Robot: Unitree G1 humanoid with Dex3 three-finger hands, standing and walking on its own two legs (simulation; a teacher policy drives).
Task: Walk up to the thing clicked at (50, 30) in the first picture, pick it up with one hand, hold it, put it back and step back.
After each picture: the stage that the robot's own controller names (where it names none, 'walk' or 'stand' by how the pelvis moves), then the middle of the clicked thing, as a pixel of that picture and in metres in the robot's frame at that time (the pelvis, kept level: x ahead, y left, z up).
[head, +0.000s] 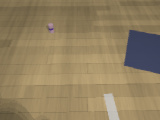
stand; (51, 28) +1.67 +0.44 -0.72
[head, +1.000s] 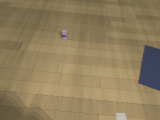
walk; (64, 34) +1.58 +0.20 -0.70
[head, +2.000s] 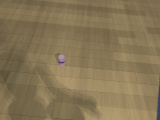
walk; (61, 60) +1.05 +0.18 -0.71
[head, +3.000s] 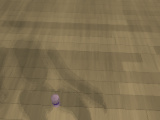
walk; (55, 101) +0.64 +0.22 -0.71
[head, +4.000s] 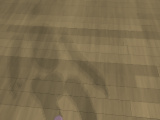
stand; out of the picture +0.43 +0.21 -0.70
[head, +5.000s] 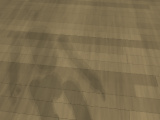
stand; out of the picture +0.41 +0.20 -0.73
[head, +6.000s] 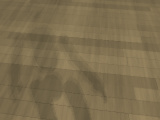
stand; out of the picture +0.39 +0.20 -0.73
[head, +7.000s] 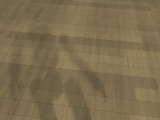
stand; out of the picture +0.38 +0.20 -0.73
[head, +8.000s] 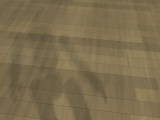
go down; out of the picture +0.38 +0.20 -0.73
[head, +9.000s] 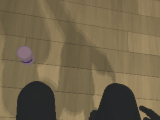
go down; (26, 56) +0.47 +0.25 -0.35
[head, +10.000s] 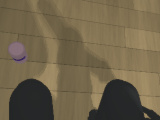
approach; (18, 53) +0.46 +0.27 -0.30
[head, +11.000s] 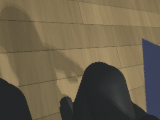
close in; out of the picture +0.44 +0.31 -0.22
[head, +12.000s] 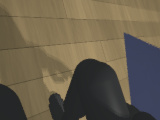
close; out of the picture +0.44 +0.33 -0.22
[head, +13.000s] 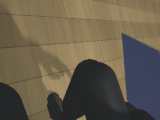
lift; out of the picture +0.42 +0.32 -0.23
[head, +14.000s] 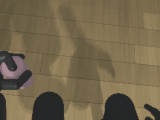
lift; (18, 73) +0.35 +0.23 -0.04
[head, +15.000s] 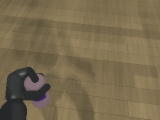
hold; (38, 91) +0.33 +0.17 -0.01
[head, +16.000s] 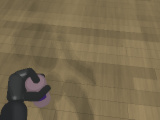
hold; (38, 91) +0.33 +0.17 -0.01
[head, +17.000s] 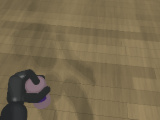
hold; (38, 93) +0.33 +0.17 -0.01
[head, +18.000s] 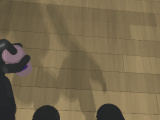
crouch; (18, 61) +0.42 +0.22 -0.08
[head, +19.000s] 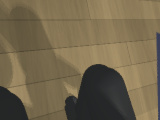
lower; out of the picture +0.45 +0.33 -0.19
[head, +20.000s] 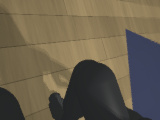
lower; out of the picture +0.42 +0.34 -0.22
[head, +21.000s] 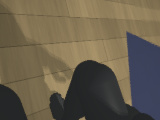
lower; out of the picture +0.42 +0.34 -0.23
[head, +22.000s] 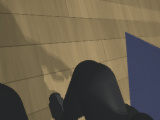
lower; out of the picture +0.42 +0.34 -0.23
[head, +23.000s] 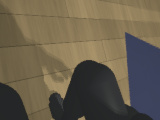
lower; out of the picture +0.42 +0.34 -0.23
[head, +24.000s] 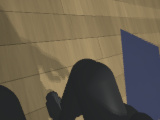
withdraw; out of the picture +0.41 +0.33 -0.23
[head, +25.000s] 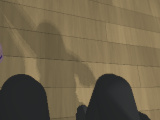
stand; out of the picture +0.43 +0.30 -0.26
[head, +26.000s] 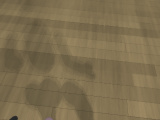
stand; out of the picture +0.40 +0.21 -0.64
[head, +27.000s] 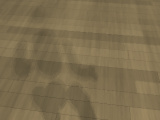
stand; out of the picture +0.41 +0.22 -0.67
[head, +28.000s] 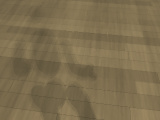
stand; out of the picture +0.40 +0.22 -0.67
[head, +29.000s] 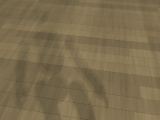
stand; out of the picture +0.41 +0.20 -0.72
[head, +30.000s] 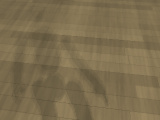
stand; out of the picture +0.39 +0.22 -0.73
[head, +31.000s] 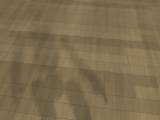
walk; out of the picture +0.39 +0.22 -0.73
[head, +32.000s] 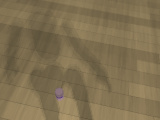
walk; (59, 94) +0.57 +0.16 -0.71
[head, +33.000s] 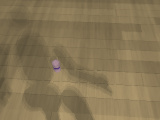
walk; (56, 66) +0.86 +0.28 -0.69
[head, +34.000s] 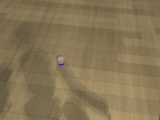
stand; (61, 62) +1.02 +0.23 -0.71
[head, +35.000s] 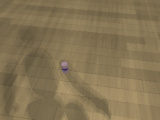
stand; (64, 67) +1.01 +0.21 -0.73
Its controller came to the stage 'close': yes
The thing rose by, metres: 0.70
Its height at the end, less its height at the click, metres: +0.00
